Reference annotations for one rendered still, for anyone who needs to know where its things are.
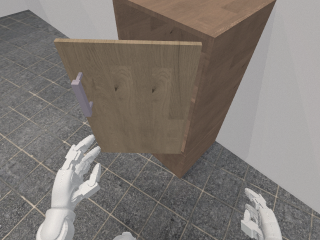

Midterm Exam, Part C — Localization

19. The left robot shin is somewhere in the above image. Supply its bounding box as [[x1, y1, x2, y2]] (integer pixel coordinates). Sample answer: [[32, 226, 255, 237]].
[[122, 232, 132, 236]]

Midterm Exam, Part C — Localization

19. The robot left hand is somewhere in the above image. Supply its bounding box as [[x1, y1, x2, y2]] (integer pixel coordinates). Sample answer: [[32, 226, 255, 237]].
[[51, 134, 101, 211]]

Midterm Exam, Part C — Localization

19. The left robot forearm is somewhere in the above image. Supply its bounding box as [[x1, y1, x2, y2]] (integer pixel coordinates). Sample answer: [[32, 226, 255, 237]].
[[36, 207, 76, 240]]

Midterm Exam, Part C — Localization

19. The handle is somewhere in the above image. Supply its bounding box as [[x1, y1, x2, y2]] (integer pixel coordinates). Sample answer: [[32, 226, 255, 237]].
[[71, 72, 94, 117]]

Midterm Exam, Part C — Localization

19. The robot right hand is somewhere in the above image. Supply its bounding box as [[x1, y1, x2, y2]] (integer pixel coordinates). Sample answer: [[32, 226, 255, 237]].
[[241, 188, 283, 240]]

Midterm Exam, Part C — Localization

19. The cupboard door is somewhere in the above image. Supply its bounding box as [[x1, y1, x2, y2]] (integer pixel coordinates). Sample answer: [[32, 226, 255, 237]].
[[54, 38, 202, 154]]

